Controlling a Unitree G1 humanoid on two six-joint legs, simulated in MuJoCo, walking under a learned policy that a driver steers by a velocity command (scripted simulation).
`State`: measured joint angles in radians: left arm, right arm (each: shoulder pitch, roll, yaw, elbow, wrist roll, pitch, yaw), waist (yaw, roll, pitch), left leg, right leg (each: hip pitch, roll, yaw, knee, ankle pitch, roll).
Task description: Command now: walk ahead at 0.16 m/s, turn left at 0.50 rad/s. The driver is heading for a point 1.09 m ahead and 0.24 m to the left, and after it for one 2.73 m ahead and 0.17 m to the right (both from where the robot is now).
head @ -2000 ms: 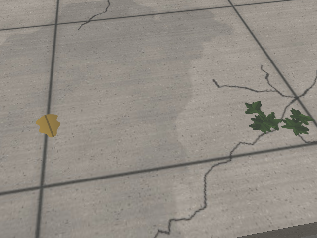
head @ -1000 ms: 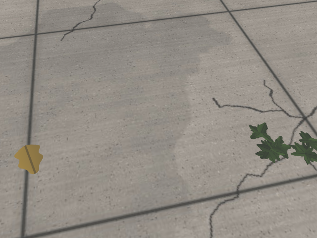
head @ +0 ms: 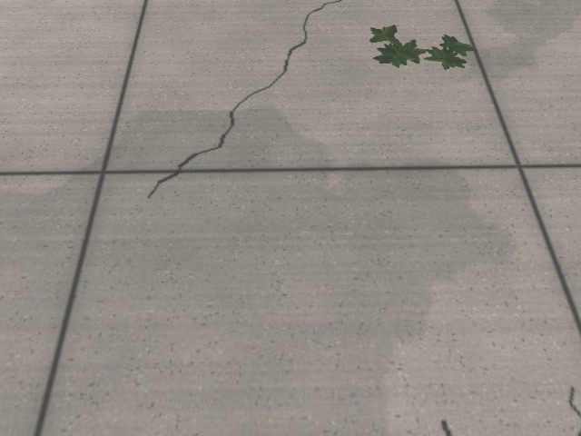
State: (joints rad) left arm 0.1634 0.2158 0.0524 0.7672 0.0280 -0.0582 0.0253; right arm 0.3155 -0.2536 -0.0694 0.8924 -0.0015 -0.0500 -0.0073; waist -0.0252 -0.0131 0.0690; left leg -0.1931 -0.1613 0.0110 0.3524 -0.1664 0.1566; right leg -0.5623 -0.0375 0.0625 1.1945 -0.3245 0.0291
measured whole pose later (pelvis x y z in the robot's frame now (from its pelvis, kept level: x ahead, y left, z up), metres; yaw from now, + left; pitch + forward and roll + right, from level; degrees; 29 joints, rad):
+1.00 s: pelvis +0.07 -0.04 +0.01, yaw +28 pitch +0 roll -1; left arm 0.32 0.28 0.05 0.75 0.03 0.05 -0.02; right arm 0.28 -0.21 0.00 0.68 -0.02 0.01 0.00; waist 0.01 -0.04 -0.01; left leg -0.14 -0.05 -0.03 0.35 -0.21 0.07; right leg -0.38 -0.01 -0.03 0.84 -0.36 0.01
